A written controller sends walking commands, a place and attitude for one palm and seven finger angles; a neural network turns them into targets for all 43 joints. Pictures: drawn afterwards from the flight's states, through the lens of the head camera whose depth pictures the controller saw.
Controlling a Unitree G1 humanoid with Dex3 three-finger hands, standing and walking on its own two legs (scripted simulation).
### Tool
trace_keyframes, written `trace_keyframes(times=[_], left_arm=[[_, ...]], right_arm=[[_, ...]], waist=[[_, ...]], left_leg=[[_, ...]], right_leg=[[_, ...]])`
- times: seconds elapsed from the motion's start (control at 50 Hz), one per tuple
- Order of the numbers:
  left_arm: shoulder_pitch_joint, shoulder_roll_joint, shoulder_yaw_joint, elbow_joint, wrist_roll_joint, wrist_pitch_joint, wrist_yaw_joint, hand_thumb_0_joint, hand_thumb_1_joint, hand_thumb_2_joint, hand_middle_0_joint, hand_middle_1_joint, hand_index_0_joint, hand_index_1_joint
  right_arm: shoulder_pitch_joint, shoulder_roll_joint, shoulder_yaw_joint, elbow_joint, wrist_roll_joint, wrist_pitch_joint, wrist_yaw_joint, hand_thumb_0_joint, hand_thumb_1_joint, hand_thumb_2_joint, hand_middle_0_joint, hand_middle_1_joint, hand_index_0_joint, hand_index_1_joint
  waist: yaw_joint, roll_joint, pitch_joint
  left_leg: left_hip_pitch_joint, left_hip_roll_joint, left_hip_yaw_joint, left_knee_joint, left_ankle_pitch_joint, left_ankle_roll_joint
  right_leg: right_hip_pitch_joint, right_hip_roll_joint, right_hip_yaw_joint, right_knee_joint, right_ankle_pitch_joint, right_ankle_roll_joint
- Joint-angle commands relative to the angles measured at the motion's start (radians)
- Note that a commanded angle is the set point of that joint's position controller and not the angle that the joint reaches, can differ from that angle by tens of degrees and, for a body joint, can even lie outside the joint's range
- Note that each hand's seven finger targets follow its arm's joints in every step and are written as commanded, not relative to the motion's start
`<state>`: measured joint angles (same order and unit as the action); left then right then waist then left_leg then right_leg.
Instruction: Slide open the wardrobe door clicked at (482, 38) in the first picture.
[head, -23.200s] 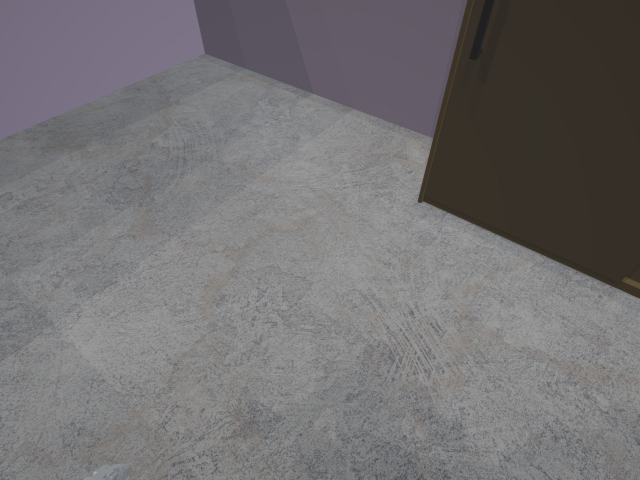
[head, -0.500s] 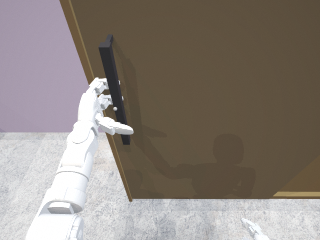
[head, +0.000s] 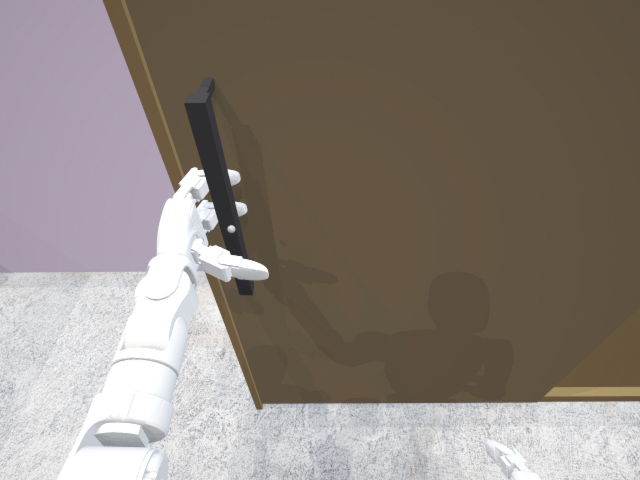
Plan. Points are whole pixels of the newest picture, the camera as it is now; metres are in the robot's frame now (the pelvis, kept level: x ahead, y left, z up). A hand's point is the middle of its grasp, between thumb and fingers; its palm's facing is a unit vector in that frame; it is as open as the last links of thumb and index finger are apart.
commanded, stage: slide the fingers in behind the handle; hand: left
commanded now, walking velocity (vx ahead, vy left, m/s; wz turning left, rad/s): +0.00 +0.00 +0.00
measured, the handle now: (230, 205) +0.44 +0.14 +0.12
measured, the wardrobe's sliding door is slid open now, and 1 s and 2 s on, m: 0.00 0.00 0.00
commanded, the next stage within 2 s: grip the handle and tug to test in 0.60 s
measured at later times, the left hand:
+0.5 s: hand (240, 226) +0.39 +0.12 +0.13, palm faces +0.02 -1.00 +0.00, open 14.0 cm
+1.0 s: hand (231, 230) +0.38 +0.13 +0.13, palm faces +0.02 -1.00 +0.01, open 11.8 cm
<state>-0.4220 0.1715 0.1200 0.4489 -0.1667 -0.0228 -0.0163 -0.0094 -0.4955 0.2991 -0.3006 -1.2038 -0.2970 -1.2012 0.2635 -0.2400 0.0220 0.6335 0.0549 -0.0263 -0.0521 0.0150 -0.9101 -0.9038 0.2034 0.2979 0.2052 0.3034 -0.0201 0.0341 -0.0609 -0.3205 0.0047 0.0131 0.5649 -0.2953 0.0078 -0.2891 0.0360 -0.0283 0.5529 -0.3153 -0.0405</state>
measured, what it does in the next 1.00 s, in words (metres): stands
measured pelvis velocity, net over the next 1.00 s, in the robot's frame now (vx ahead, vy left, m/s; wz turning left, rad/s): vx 0.00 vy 0.01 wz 0.00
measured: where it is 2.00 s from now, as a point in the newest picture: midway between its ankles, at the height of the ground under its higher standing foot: outside the picture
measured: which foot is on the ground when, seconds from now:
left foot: down 0.00-1.00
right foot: down 0.00-1.00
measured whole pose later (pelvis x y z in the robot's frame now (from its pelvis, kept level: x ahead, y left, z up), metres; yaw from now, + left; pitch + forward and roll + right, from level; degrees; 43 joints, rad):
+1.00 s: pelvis +0.00 +0.01 +0.00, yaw +0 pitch +2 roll +0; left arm -0.44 0.15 0.10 0.46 -0.16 -0.02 0.01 -0.01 -0.17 0.44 -0.34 -1.25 -0.33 -1.25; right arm 0.26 -0.23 0.03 0.63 0.05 -0.01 -0.05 0.01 -0.91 -0.90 0.20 0.30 0.21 0.30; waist -0.02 0.03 -0.06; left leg -0.32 0.00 0.02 0.57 -0.29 0.02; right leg -0.28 0.03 -0.03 0.55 -0.31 -0.03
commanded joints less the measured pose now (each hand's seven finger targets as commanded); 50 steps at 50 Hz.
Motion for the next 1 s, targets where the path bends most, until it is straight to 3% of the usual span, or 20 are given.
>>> trace_keyframes(times=[0.0,0.08,0.18,0.2,0.22,0.34,0.38,0.46,0.48,0.56,0.58,0.68,0.78,0.86,0.88,0.9,0.94,0.98], left_arm=[[-0.390,0.135,0.036,-0.228,-0.009,-0.076,-0.003,0.000,-0.500,0.300,-0.300,-1.200,-0.300,-1.200],[-0.429,0.122,0.019,-0.199,-0.005,-0.067,0.004,0.000,-0.500,0.300,-0.300,-1.200,-0.300,-1.200],[-0.450,0.120,0.015,-0.209,0.002,-0.081,0.015,0.000,-0.500,0.300,-0.300,-1.200,-0.300,-1.200],[-0.479,0.094,-0.010,-0.221,0.002,-0.086,0.013,0.000,-0.500,0.300,-0.300,-1.200,-0.300,-1.200],[-0.456,0.109,0.015,-0.200,0.000,-0.085,0.017,0.000,-0.500,0.300,-0.300,-1.200,-0.300,-1.200],[-0.465,0.099,0.005,-0.159,0.005,-0.079,0.023,0.000,-0.500,0.300,-0.300,-1.200,-0.300,-1.200],[-0.472,0.135,0.034,-0.148,0.009,-0.081,0.029,0.000,-0.500,0.300,-0.300,-1.200,-0.300,-1.200],[-0.473,0.099,0.010,-0.201,0.012,-0.099,0.030,0.000,-0.500,0.300,-0.300,-1.200,-0.300,-1.200],[-0.434,0.123,0.036,-0.181,0.012,-0.098,0.032,0.000,-0.500,0.300,-0.300,-1.200,-0.300,-1.200],[-0.415,0.077,-0.005,-0.216,0.009,-0.093,0.022,0.000,-0.500,0.300,-0.300,-1.200,-0.300,-1.200],[-0.399,0.104,0.018,-0.202,0.009,-0.087,0.025,0.000,-0.500,0.300,-0.300,-1.200,-0.300,-1.200],[-0.454,0.114,0.016,-0.232,0.010,-0.071,0.032,0.000,-0.500,0.300,-0.300,-1.200,-0.300,-1.200],[-0.442,0.096,0.001,-0.238,0.011,-0.082,0.028,0.000,-0.267,0.400,-0.325,-1.233,-0.325,-1.233],[-0.418,0.094,0.008,-0.201,0.004,-0.069,0.021,0.000,-0.080,0.480,-0.345,-1.260,-0.345,-1.260],[-0.410,0.125,0.033,-0.186,0.005,-0.067,0.024,0.000,-0.033,0.500,-0.350,-1.267,-0.350,-1.267],[-0.423,0.099,0.006,-0.219,0.005,-0.068,0.019,0.000,0.013,0.520,-0.355,-1.273,-0.355,-1.273],[-0.425,0.093,0.002,-0.219,0.002,-0.066,0.017,0.000,0.107,0.560,-0.365,-1.287,-0.365,-1.287],[-0.431,0.128,0.029,-0.207,0.001,-0.068,0.017,0.000,0.200,0.600,-0.375,-1.300,-0.375,-1.300]], right_arm=[[-0.068,-0.111,-0.037,-0.140,-0.003,-0.049,-0.007,0.000,-0.900,-0.900,0.200,0.300,0.200,0.300],[-0.066,-0.112,-0.034,-0.133,-0.004,-0.044,-0.010,0.000,-0.900,-0.900,0.200,0.300,0.200,0.300],[-0.064,-0.109,-0.034,-0.130,-0.006,-0.045,-0.010,0.000,-0.900,-0.900,0.200,0.300,0.200,0.300],[-0.068,-0.105,-0.034,-0.132,-0.005,-0.048,-0.008,0.000,-0.900,-0.900,0.200,0.300,0.200,0.300],[-0.065,-0.105,-0.035,-0.129,-0.007,-0.049,-0.008,0.000,-0.900,-0.900,0.200,0.300,0.200,0.300],[-0.061,-0.106,-0.032,-0.127,-0.007,-0.045,-0.007,0.000,-0.900,-0.900,0.200,0.300,0.200,0.300],[-0.056,-0.113,-0.034,-0.125,-0.008,-0.041,-0.008,0.000,-0.900,-0.900,0.200,0.300,0.200,0.300],[-0.054,-0.103,-0.035,-0.131,-0.010,-0.048,-0.002,0.000,-0.900,-0.900,0.200,0.300,0.200,0.300],[-0.052,-0.108,-0.039,-0.132,-0.011,-0.046,-0.002,0.000,-0.900,-0.900,0.200,0.300,0.200,0.300],[-0.059,-0.102,-0.039,-0.138,-0.007,-0.050,0.003,0.000,-0.900,-0.900,0.200,0.300,0.200,0.300],[-0.052,-0.111,-0.041,-0.136,-0.009,-0.045,0.001,0.000,-0.900,-0.900,0.200,0.300,0.200,0.300],[-0.060,-0.111,-0.039,-0.135,-0.010,-0.039,-0.007,0.000,-0.900,-0.900,0.200,0.300,0.200,0.300],[-0.064,-0.105,-0.037,-0.134,-0.008,-0.043,-0.007,0.000,-0.900,-0.900,0.200,0.300,0.200,0.300],[-0.064,-0.106,-0.034,-0.131,-0.008,-0.041,-0.005,0.000,-0.900,-0.900,0.200,0.300,0.200,0.300],[-0.062,-0.112,-0.037,-0.131,-0.008,-0.036,-0.007,0.000,-0.900,-0.900,0.200,0.300,0.200,0.300],[-0.072,-0.107,-0.034,-0.139,-0.008,-0.037,-0.005,0.000,-0.900,-0.900,0.200,0.300,0.200,0.300],[-0.075,-0.104,-0.033,-0.140,-0.006,-0.037,-0.005,0.000,-0.900,-0.900,0.200,0.300,0.200,0.300],[-0.070,-0.113,-0.033,-0.137,-0.007,-0.033,-0.009,0.000,-0.900,-0.900,0.200,0.300,0.200,0.300]], waist=[[0.005,-0.077,-0.246],[-0.006,-0.077,-0.215],[-0.003,-0.065,-0.254],[-0.012,-0.052,-0.255],[0.001,-0.054,-0.256],[-0.006,-0.081,-0.234],[-0.001,-0.089,-0.234],[0.004,-0.057,-0.278],[0.013,-0.063,-0.277],[0.008,-0.052,-0.262],[0.008,-0.083,-0.258],[-0.002,-0.077,-0.244],[0.005,-0.032,-0.255],[0.004,-0.066,-0.239],[0.003,-0.091,-0.232],[0.004,-0.058,-0.244],[0.001,-0.052,-0.232],[0.000,-0.076,-0.226]], left_leg=[[0.127,-0.015,0.001,-0.030,0.257,0.034],[0.119,-0.016,-0.001,-0.033,0.220,0.035],[0.139,-0.014,-0.005,-0.031,0.244,0.034],[0.148,-0.013,-0.006,-0.031,0.243,0.033],[0.144,-0.014,-0.005,-0.030,0.236,0.033],[0.124,-0.012,-0.004,-0.037,0.220,0.032],[0.116,-0.012,-0.006,-0.039,0.214,0.033],[0.145,-0.012,-0.003,-0.034,0.265,0.031],[0.141,-0.009,-0.003,-0.032,0.275,0.032],[0.149,-0.008,0.001,-0.034,0.270,0.030],[0.141,-0.007,-0.004,-0.035,0.275,0.032],[0.144,-0.008,-0.005,-0.038,0.252,0.034],[0.159,-0.007,-0.009,-0.038,0.261,0.029],[0.142,-0.010,-0.008,-0.040,0.249,0.029],[0.136,-0.007,-0.008,-0.040,0.248,0.031],[0.141,-0.010,-0.007,-0.043,0.247,0.031],[0.143,-0.010,-0.005,-0.042,0.244,0.030],[0.131,-0.008,-0.009,-0.044,0.225,0.031]], right_leg=[[0.065,-0.018,0.018,-0.065,0.387,0.027],[0.046,-0.019,0.017,-0.078,0.338,0.027],[0.055,-0.019,0.015,-0.068,0.349,0.024],[0.040,-0.017,0.015,-0.065,0.347,0.024],[0.040,-0.015,0.016,-0.068,0.340,0.023],[0.037,-0.015,0.012,-0.071,0.323,0.024],[0.046,-0.017,0.016,-0.075,0.314,0.024],[0.059,-0.013,0.013,-0.058,0.364,0.019],[0.067,-0.013,0.011,-0.058,0.369,0.020],[0.051,-0.011,0.009,-0.060,0.367,0.020],[0.062,-0.012,0.005,-0.062,0.366,0.020],[0.054,-0.014,0.012,-0.074,0.345,0.022],[0.049,-0.013,0.007,-0.067,0.335,0.016],[0.044,-0.011,0.007,-0.071,0.336,0.018],[0.051,-0.013,0.007,-0.075,0.334,0.020],[0.051,-0.015,0.011,-0.072,0.336,0.020],[0.043,-0.014,0.009,-0.075,0.332,0.019],[0.047,-0.014,0.009,-0.080,0.310,0.021]])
